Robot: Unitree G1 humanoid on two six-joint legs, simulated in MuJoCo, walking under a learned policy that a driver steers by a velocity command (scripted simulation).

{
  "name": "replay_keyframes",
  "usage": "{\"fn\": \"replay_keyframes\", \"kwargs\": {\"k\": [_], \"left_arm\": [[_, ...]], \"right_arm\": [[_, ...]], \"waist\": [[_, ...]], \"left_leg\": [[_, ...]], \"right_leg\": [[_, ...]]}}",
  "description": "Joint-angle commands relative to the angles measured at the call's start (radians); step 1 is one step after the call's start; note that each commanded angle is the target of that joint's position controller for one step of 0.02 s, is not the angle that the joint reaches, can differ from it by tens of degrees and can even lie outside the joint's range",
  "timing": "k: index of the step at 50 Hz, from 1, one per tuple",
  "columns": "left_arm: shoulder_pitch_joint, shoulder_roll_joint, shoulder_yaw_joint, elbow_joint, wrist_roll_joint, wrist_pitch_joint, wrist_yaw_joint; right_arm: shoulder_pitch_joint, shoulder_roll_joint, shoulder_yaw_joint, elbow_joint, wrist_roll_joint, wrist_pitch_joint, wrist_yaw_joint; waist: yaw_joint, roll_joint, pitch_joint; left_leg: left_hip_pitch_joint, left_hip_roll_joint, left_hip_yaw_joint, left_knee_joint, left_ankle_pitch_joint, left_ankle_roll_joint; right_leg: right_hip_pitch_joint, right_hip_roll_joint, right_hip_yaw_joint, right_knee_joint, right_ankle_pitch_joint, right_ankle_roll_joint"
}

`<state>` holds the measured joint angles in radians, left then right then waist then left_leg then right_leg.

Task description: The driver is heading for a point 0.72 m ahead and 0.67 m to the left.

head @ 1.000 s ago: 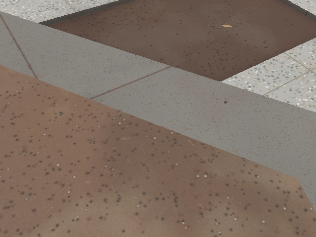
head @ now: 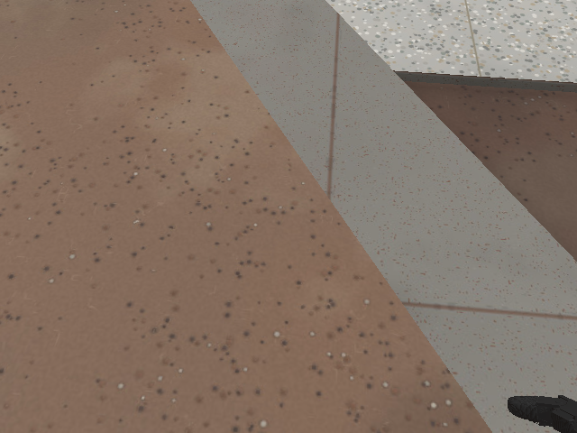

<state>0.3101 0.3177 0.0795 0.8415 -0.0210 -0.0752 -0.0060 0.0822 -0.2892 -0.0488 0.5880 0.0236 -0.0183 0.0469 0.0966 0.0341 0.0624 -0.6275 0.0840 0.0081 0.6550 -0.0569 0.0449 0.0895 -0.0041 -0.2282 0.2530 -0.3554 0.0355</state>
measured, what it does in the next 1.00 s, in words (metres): walks ahead, turning left: left foot, then right foot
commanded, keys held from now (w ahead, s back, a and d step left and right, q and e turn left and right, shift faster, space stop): w+q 0.56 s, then w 0.36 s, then no key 0.08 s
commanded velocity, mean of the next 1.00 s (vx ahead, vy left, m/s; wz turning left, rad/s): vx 0.49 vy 0.00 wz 0.45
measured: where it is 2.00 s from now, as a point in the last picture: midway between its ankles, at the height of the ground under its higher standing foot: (220, 311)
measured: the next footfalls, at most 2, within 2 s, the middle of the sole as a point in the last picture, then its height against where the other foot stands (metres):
left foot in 0.06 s outside the picture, level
right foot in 0.54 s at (341, 400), level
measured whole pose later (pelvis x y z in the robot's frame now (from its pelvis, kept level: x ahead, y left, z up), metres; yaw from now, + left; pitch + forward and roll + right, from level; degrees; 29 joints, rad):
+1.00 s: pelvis +0.55 +0.12 +0.00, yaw +26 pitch +2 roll -2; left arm 0.41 0.31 0.06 0.88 -0.03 -0.06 -0.01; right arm 0.03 -0.26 -0.02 0.60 0.01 -0.07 0.04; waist 0.11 0.03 0.03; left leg -0.50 0.03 -0.01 0.50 -0.03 0.05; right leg 0.04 -0.01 -0.06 0.30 -0.37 0.03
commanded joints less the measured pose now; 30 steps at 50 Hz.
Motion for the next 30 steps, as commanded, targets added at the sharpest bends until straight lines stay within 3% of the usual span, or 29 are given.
{"fn": "replay_keyframes", "kwargs": {"k": [1, 2, 3, 4, 5, 6, 7, 8, 9, 10, 13, 16, 18, 20, 23, 25, 26, 27, 28, 29, 30], "left_arm": [[-0.039, 0.218, 0.052, -0.058, -0.018, 0.009, 0.011], [-0.051, 0.217, 0.05, -0.063, -0.023, 0.018, 0.014], [-0.041, 0.183, 0.036, -0.072, -0.01, 0.017, 0.02], [0.045, 0.041, -0.01, -0.127, 0.04, 0.003, 0.011], [-0.009, 0.078, -0.017, -0.152, 0.02, -0.033, -0.001], [-0.112, 0.154, 0.002, -0.178, -0.02, -0.053, -0.01], [-0.139, 0.137, -0.007, -0.19, -0.022, -0.065, -0.01], [-0.143, 0.128, -0.008, -0.181, 0.004, -0.069, -0.002], [-0.13, 0.136, -0.002, -0.173, 0.022, -0.062, 0.001], [-0.115, 0.139, 0.0, -0.172, 0.026, -0.051, -0.001], [-0.131, 0.095, -0.012, -0.17, 0.039, -0.027, -0.001], [-0.25, 0.052, -0.031, -0.198, 0.039, -0.022, -0.005], [-0.32, 0.044, -0.036, -0.213, 0.031, -0.027, -0.012], [-0.362, 0.059, -0.032, -0.229, 0.02, -0.032, -0.018], [-0.36, 0.096, -0.013, -0.236, 0.014, -0.042, -0.024], [-0.286, 0.112, 0.002, -0.22, 0.012, -0.05, -0.022], [-0.201, 0.132, 0.016, -0.201, 0.018, -0.054, -0.016], [-0.061, 0.18, 0.032, -0.189, 0.034, -0.058, -0.007], [0.042, 0.259, 0.053, -0.156, 0.044, -0.043, -0.008], [0.044, 0.183, 0.039, -0.154, 0.019, -0.039, -0.018], [0.009, 0.122, 0.022, -0.159, 0.016, -0.035, -0.016]], "right_arm": [[0.02, -0.118, -0.047, -0.083, -0.007, -0.006, 0.007], [0.157, -0.157, -0.072, -0.05, -0.005, 0.0, 0.001], [0.34, -0.219, -0.107, -0.002, 0.001, 0.01, -0.015], [0.346, -0.34, -0.127, 0.001, 0.012, 0.01, -0.031], [0.357, -0.302, -0.107, -0.046, 0.006, -0.012, -0.022], [0.331, -0.227, -0.085, -0.034, -0.005, -0.029, -0.015], [0.291, -0.201, -0.077, -0.027, -0.004, -0.039, -0.016], [0.223, -0.174, -0.067, -0.032, -0.006, -0.042, -0.017], [0.178, -0.148, -0.057, -0.044, -0.017, -0.044, -0.021], [0.157, -0.153, -0.055, -0.051, -0.026, -0.045, -0.025], [0.164, -0.164, -0.058, -0.027, -0.015, -0.049, -0.042], [0.199, -0.185, -0.065, -0.002, -0.007, -0.042, -0.059], [0.227, -0.191, -0.067, 0.015, -0.004, -0.036, -0.063], [0.264, -0.193, -0.069, 0.036, 0.0, -0.033, -0.063], [0.282, -0.176, -0.066, 0.054, 0.004, -0.026, -0.065], [0.266, -0.165, -0.065, 0.055, 0.002, -0.018, -0.065], [0.263, -0.133, -0.054, 0.051, -0.001, -0.018, -0.064], [0.266, -0.072, -0.031, 0.036, -0.012, -0.02, -0.061], [0.388, -0.021, -0.014, 0.009, 0.015, -0.027, -0.062], [0.395, -0.109, -0.026, 0.029, 0.022, -0.029, -0.067], [0.302, -0.161, -0.041, 0.03, 0.017, -0.025, -0.067]], "waist": [[-0.096, -0.12, -0.054], [-0.179, -0.11, -0.124], [-0.266, -0.063, -0.213], [-0.167, 0.225, -0.281], [-0.2, 0.19, -0.474], [-0.229, 0.098, -0.354], [-0.195, 0.049, -0.243], [-0.149, -0.02, -0.175], [-0.113, -0.017, -0.146], [-0.09, 0.014, -0.136], [-0.08, -0.009, -0.101], [-0.121, 0.008, -0.063], [-0.152, 0.025, -0.052], [-0.169, 0.038, -0.046], [-0.156, 0.066, -0.049], [-0.111, 0.097, -0.063], [-0.069, 0.092, -0.109], [-0.008, 0.006, -0.236], [-0.048, -0.308, -0.371], [-0.035, -0.275, -0.324], [-0.013, -0.185, -0.202]], "left_leg": [[0.151, -0.089, 0.085, -0.029, -0.117, 0.06], [0.332, -0.136, 0.107, -0.075, -0.096, 0.093], [0.628, -0.132, 0.04, -0.096, -0.063, 0.135], [0.971, 0.134, -0.471, -0.141, -0.168, 0.29], [1.067, 0.257, -0.885, -0.327, -0.369, 0.403], [1.0, 0.23, -0.758, -0.364, -0.353, 0.336], [0.863, 0.19, -0.631, -0.362, -0.275, 0.299], [0.719, 0.151, -0.536, -0.361, -0.146, 0.269], [0.617, 0.124, -0.469, -0.379, -0.029, 0.259], [0.548, 0.117, -0.454, -0.393, 0.05, 0.269], [0.425, 0.076, -0.347, -0.416, 0.155, 0.263], [0.365, 0.017, -0.276, -0.417, 0.081, 0.216], [0.339, -0.001, -0.272, -0.41, -0.002, 0.187], [0.355, 0.014, -0.314, -0.389, -0.059, 0.174], [0.44, 0.044, -0.403, -0.304, -0.104, 0.155], [0.456, 0.039, -0.437, -0.234, -0.077, 0.132], [0.433, -0.003, -0.412, -0.143, -0.041, 0.103], [0.336, -0.061, -0.338, 0.115, -0.125, 0.063], [-0.009, -0.198, -0.19, 0.449, -0.503, -0.013], [-0.145, -0.13, -0.207, 0.6, -0.522, -0.029], [-0.174, -0.098, -0.202, 0.644, -0.429, -0.034]], "right_leg": [[0.0, -0.264, 0.045, 0.143, 0.932, -0.143], [-0.043, -0.242, 0.015, 0.326, 1.006, -0.121], [-0.229, -0.207, 0.005, 0.591, 0.86, -0.083], [-0.686, -0.044, 0.026, 0.973, -0.029, -0.017], [-0.833, 0.048, 0.284, 1.16, -0.256, -0.012], [-0.925, -0.012, 0.333, 1.159, -0.159, -0.03], [-0.913, -0.052, 0.323, 1.074, -0.077, -0.046], [-0.853, -0.086, 0.321, 0.98, -0.024, -0.042], [-0.78, -0.107, 0.327, 0.922, 0.014, -0.037], [-0.73, -0.108, 0.327, 0.895, 0.025, -0.026], [-0.687, -0.096, 0.292, 0.748, 0.081, 0.018], [-0.652, -0.058, 0.28, 0.513, 0.303, 0.041], [-0.592, -0.023, 0.276, 0.384, 0.415, 0.041], [-0.56, -0.005, 0.29, 0.323, 0.443, 0.034], [-0.537, 0.002, 0.32, 0.258, 0.36, 0.005], [-0.442, 0.007, 0.302, 0.222, 0.286, -0.029], [-0.308, -0.008, 0.297, 0.195, 0.283, -0.058], [-0.073, -0.157, 0.435, 0.207, 0.232, -0.122], [0.252, -0.383, 0.883, 0.118, -0.023, -0.284], [0.236, -0.411, 1.043, 0.046, -0.258, -0.286], [0.127, -0.368, 0.91, 0.026, -0.247, -0.249]]}}
Over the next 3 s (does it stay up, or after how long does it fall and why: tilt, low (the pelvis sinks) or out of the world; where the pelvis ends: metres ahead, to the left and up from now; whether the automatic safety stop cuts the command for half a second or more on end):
stays up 0.87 0.64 0.00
